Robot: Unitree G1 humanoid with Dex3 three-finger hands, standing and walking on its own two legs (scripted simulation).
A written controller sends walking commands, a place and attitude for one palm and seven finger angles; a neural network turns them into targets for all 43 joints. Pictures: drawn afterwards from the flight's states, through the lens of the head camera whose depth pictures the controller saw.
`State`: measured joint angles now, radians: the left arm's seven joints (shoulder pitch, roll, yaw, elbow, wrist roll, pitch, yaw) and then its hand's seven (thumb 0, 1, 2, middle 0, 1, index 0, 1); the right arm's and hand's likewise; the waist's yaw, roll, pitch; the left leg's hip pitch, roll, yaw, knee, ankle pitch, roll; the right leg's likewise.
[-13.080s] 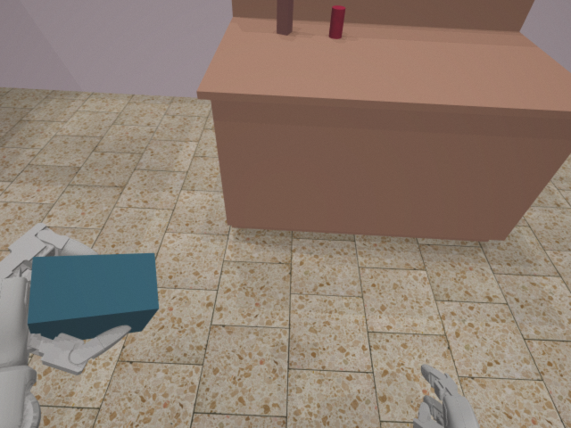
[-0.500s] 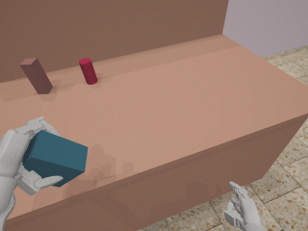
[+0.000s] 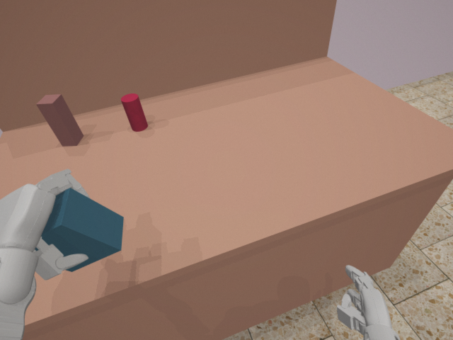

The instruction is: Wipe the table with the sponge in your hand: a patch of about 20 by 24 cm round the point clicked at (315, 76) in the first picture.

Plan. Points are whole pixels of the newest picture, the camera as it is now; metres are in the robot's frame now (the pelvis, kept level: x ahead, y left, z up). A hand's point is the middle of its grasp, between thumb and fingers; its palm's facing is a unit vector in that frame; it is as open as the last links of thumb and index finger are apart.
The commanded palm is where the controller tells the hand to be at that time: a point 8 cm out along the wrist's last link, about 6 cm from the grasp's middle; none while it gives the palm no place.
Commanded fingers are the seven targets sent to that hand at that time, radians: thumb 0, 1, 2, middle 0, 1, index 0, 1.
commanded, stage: turn the palm down, sponge in hand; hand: left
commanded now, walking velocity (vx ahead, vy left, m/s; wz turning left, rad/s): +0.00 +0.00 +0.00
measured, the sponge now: (80, 236) +0.22 +0.27 +0.13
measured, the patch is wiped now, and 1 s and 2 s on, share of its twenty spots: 0.00 0.00 0.00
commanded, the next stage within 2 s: move the sponge above the wiping area in 1.02 s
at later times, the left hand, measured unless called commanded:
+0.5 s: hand (39, 220) +0.22 +0.32 +0.16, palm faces +0.18 -0.14 -0.97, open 10.4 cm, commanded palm +0.17 +0.31 +0.23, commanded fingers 0.00 0.10 1.30 -1.20 -1.60 -1.20 -1.60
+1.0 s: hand (55, 221) +0.22 +0.29 +0.16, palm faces +0.13 -0.08 -0.99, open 10.4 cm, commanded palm +0.18 +0.29 +0.23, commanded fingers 0.00 0.10 1.30 -1.20 -1.60 -1.20 -1.60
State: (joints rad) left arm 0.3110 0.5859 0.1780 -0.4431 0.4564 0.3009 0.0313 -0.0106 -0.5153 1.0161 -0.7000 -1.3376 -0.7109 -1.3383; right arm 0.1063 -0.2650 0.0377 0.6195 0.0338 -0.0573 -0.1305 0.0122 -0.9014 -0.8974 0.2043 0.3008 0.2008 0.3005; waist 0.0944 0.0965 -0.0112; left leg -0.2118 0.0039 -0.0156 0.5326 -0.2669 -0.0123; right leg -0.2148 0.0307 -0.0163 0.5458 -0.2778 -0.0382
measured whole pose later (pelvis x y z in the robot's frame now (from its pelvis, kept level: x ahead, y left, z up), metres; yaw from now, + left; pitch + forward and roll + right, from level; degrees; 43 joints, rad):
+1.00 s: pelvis -0.01 +0.01 +0.01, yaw +1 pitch -5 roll +1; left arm 0.09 0.55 -0.02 -0.30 0.84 0.45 -0.08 -0.01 -0.51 1.02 -0.70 -1.33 -0.71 -1.33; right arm -0.02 -0.26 0.07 0.68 0.03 -0.01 -0.06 0.01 -0.90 -0.90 0.20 0.30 0.20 0.30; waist 0.14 0.13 0.01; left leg -0.14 -0.02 -0.02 0.41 -0.19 0.00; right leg -0.15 0.01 -0.02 0.44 -0.21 -0.03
